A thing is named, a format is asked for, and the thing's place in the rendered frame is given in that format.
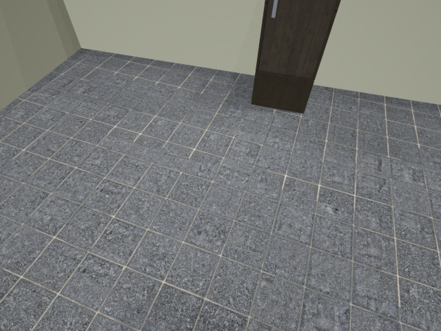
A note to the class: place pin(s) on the cupboard door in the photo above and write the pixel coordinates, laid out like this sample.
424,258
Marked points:
293,40

